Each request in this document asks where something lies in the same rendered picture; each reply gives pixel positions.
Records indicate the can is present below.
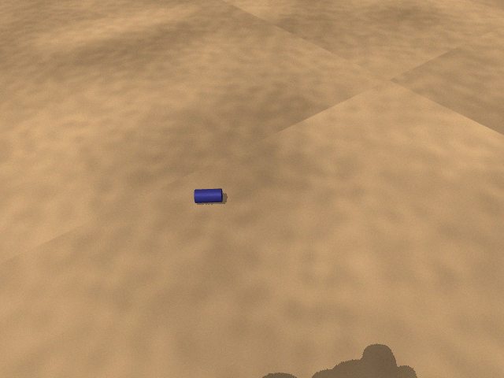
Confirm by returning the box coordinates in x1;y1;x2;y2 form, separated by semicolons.
194;189;223;203

